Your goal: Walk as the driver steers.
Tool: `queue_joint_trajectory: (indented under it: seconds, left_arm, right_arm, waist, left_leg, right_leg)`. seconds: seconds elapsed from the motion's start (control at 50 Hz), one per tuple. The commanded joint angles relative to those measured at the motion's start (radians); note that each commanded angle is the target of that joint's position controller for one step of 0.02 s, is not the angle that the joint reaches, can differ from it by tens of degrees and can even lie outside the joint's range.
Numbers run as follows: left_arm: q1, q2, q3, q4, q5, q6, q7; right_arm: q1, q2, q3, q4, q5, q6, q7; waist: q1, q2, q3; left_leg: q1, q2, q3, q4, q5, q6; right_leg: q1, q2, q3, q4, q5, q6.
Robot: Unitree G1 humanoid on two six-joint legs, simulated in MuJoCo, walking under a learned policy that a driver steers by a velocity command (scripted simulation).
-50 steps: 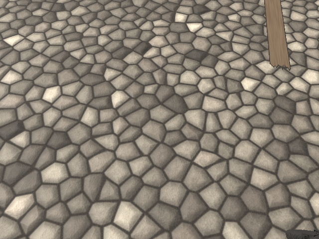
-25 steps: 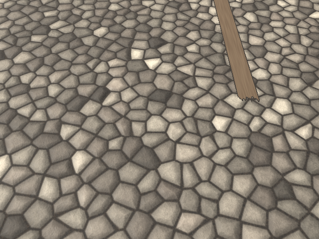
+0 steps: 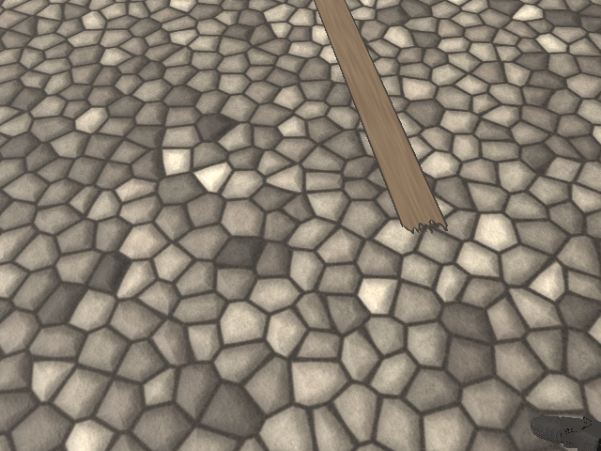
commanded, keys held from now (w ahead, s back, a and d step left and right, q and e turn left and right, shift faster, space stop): e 0.68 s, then w+e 0.24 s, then w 0.08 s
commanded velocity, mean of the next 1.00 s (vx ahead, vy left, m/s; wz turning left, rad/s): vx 0.17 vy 0.00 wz -0.58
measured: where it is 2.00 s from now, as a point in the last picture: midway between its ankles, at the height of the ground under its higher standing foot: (491, 408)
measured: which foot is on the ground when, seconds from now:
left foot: up 0.00-0.06, down 0.08-0.54, up 0.56-0.94, down 0.96-1.00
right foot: down 0.00-0.08, up 0.10-0.52, down 0.54-0.96, up 0.98-1.00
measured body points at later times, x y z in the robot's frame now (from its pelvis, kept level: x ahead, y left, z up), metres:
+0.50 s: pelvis +0.15 +0.03 +0.00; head +0.19 +0.00 +0.44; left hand +0.40 +0.24 -0.09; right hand +0.19 -0.29 -0.11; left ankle +0.21 +0.15 -0.74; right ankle +0.15 -0.10 -0.72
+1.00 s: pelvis +0.22 +0.00 -0.01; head +0.23 -0.01 +0.44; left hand +0.49 +0.15 -0.10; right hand +0.19 -0.33 -0.09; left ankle +0.29 +0.09 -0.74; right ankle +0.15 -0.10 -0.73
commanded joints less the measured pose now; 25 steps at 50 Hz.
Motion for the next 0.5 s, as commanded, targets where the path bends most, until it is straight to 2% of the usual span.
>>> queue_joint_trajectory:
  seconds: [0.02,0.04,0.06,0.08,0.1,0.12,0.14,0.16,0.18,0.2,0.22,0.24,0.28,0.34,0.44,0.48,0.5]
  left_arm:
    - [0.031,0.16,0.047,-0.044,-0.002,0.009,0.016]
    - [0.018,0.158,0.048,-0.051,0.001,0.015,0.02]
    - [-0.014,0.146,0.046,-0.066,0.001,0.019,0.022]
    - [-0.027,0.11,0.036,-0.084,0.006,0.017,0.022]
    - [-0.014,0.05,0.014,-0.116,0.028,0.015,0.023]
    - [0.202,0.029,0.001,-0.119,0.01,0.009,0.013]
    - [0.207,0.14,0.023,-0.081,-0.003,0.018,0.013]
    - [0.08,0.183,0.039,-0.096,-0.006,0.033,0.016]
    - [0.016,0.178,0.042,-0.108,-0.003,0.051,0.024]
    - [-0.011,0.172,0.047,-0.124,0.003,0.066,0.028]
    - [0.0,0.142,0.043,-0.128,-0.001,0.079,0.027]
    - [0.01,0.114,0.037,-0.129,-0.001,0.085,0.028]
    - [-0.004,0.084,0.03,-0.142,0.005,0.087,0.029]
    - [-0.048,0.08,0.025,-0.161,0.012,0.087,0.017]
    - [-0.12,0.097,0.032,-0.194,0.011,0.099,-0.009]
    - [-0.132,0.102,0.038,-0.207,0.011,0.102,-0.019]
    - [-0.117,0.099,0.041,-0.204,0.011,0.101,-0.023]
  right_arm:
    - [-0.056,-0.112,-0.036,-0.078,0.001,-0.025,0.008]
    - [-0.026,-0.124,-0.044,-0.072,0.0,-0.03,0.009]
    - [0.031,-0.129,-0.05,-0.056,-0.005,-0.035,0.008]
    - [0.1,-0.155,-0.059,-0.048,-0.019,-0.04,0.002]
    - [0.214,-0.218,-0.071,-0.047,-0.037,-0.035,-0.009]
    - [0.239,-0.251,-0.078,-0.025,-0.037,-0.013,-0.001]
    - [0.197,-0.175,-0.065,-0.051,-0.012,0.004,-0.002]
    - [0.16,-0.113,-0.048,-0.067,-0.009,0.018,-0.011]
    - [0.111,-0.096,-0.038,-0.066,-0.015,0.033,-0.015]
    - [0.074,-0.089,-0.034,-0.061,-0.015,0.042,-0.017]
    - [0.056,-0.102,-0.036,-0.052,-0.021,0.045,-0.02]
    - [0.045,-0.106,-0.04,-0.045,-0.026,0.044,-0.021]
    - [0.042,-0.123,-0.049,-0.029,-0.024,0.043,-0.024]
    - [0.024,-0.146,-0.06,-0.017,-0.01,0.055,-0.031]
    - [0.013,-0.178,-0.072,0.007,0.006,0.077,-0.021]
    - [0.023,-0.192,-0.078,0.02,0.019,0.082,-0.016]
    - [0.016,-0.195,-0.079,0.025,0.029,0.085,-0.016]
  waist:
    - [-0.014,-0.137,-0.06]
    - [-0.034,-0.151,-0.072]
    - [-0.073,-0.155,-0.094]
    - [-0.109,-0.134,-0.156]
    - [-0.14,0.023,-0.299]
    - [-0.045,0.343,-0.45]
    - [-0.066,0.212,-0.412]
    - [-0.105,0.126,-0.283]
    - [-0.097,0.062,-0.212]
    - [-0.081,0.07,-0.143]
    - [-0.059,0.1,-0.106]
    - [-0.052,0.121,-0.091]
    - [-0.054,0.125,-0.109]
    - [-0.063,0.095,-0.16]
    - [-0.081,0.108,-0.121]
    - [-0.08,0.109,-0.111]
    - [-0.065,0.103,-0.11]
  left_leg:
    - [0.179,-0.079,0.038,-0.095,0.023,0.019]
    - [0.211,-0.082,0.035,-0.11,0.004,0.037]
    - [0.286,-0.077,0.047,-0.152,0.046,0.06]
    - [0.431,-0.017,0.022,-0.167,0.146,0.098]
    - [0.687,0.193,-0.155,-0.108,0.431,0.164]
    - [0.934,0.433,-0.534,-0.117,0.473,0.365]
    - [0.869,0.404,-0.546,-0.154,0.226,0.351]
    - [0.762,0.336,-0.371,-0.172,0.136,0.305]
    - [0.643,0.283,-0.263,-0.192,0.119,0.28]
    - [0.535,0.25,-0.192,-0.215,0.117,0.278]
    - [0.434,0.215,-0.118,-0.251,0.113,0.269]
    - [0.391,0.194,-0.064,-0.278,0.128,0.275]
    - [0.41,0.216,-0.016,-0.293,0.222,0.303]
    - [0.448,0.25,0.036,-0.299,0.223,0.317]
    - [0.439,0.26,0.112,-0.3,0.058,0.289]
    - [0.476,0.274,0.118,-0.261,0.046,0.266]
    - [0.479,0.267,0.136,-0.222,0.034,0.242]
  right_leg:
    - [-0.04,-0.201,0.189,0.011,0.318,-0.107]
    - [-0.018,-0.202,0.215,0.064,0.352,-0.088]
    - [-0.021,-0.181,0.218,0.132,0.369,-0.059]
    - [-0.06,-0.126,0.186,0.262,0.357,-0.015]
    - [-0.196,-0.049,0.089,0.546,0.043,0.036]
    - [-0.449,0.033,0.028,0.821,-0.475,0.084]
    - [-0.519,-0.06,0.044,0.931,-0.382,0.108]
    - [-0.558,-0.085,-0.001,0.957,-0.305,0.126]
    - [-0.545,-0.114,-0.032,0.935,-0.251,0.137]
    - [-0.528,-0.14,-0.042,0.898,-0.224,0.142]
    - [-0.464,-0.153,-0.065,0.85,-0.203,0.141]
    - [-0.429,-0.149,-0.091,0.805,-0.183,0.143]
    - [-0.419,-0.158,-0.108,0.72,-0.15,0.147]
    - [-0.373,-0.182,-0.115,0.588,-0.052,0.14]
    - [-0.275,-0.172,-0.168,0.395,-0.007,0.103]
    - [-0.246,-0.161,-0.188,0.298,-0.014,0.077]
    - [-0.204,-0.148,-0.206,0.213,0.026,0.059]
Velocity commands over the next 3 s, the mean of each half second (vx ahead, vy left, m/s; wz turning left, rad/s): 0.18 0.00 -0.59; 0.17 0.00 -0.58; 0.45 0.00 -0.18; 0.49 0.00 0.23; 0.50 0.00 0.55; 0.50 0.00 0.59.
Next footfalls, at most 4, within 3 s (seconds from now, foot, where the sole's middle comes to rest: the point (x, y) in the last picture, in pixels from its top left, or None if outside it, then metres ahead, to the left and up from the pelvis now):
0.08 left None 0.24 0.14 -0.78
0.54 right None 0.18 -0.11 -0.78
0.96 left None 0.32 0.07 -0.78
1.38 right None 0.38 -0.33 -0.78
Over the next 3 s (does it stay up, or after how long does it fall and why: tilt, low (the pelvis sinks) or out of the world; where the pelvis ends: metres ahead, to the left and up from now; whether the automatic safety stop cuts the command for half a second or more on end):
stays up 1.13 -0.49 -0.03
